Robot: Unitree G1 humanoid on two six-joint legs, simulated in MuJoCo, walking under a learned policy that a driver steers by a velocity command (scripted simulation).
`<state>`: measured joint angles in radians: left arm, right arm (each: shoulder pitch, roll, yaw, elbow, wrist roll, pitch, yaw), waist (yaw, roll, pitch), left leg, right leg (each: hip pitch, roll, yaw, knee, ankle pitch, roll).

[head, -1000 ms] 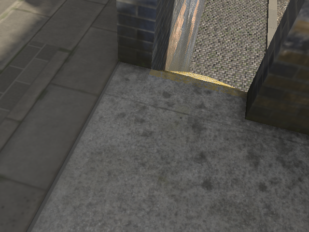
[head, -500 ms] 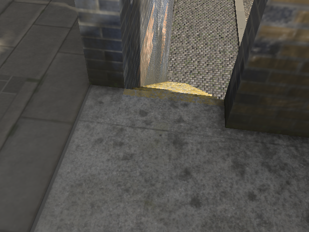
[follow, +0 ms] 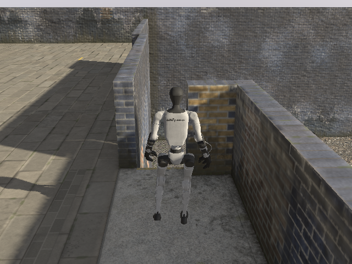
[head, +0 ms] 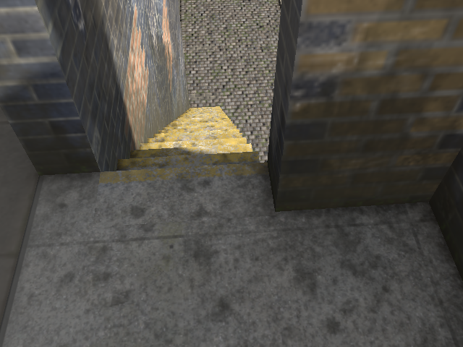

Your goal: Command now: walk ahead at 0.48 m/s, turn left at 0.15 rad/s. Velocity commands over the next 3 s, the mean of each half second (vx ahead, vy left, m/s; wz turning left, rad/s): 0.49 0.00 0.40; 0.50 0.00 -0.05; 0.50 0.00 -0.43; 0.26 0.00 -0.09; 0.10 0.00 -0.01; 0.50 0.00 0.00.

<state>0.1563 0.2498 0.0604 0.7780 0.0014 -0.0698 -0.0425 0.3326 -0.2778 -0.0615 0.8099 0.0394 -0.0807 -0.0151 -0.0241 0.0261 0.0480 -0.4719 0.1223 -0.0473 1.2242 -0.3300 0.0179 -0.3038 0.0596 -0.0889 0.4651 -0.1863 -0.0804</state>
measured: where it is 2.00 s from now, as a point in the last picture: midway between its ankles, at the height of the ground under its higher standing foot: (191, 196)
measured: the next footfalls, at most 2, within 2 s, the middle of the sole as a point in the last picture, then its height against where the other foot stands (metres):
left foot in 0.40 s outside the picture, level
right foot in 0.96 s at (223, 232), level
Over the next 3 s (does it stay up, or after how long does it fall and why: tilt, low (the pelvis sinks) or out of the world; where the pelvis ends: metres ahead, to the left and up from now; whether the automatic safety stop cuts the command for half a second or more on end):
stays up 1.08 0.15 -0.03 its command is cut before an obstacle after 1.8 s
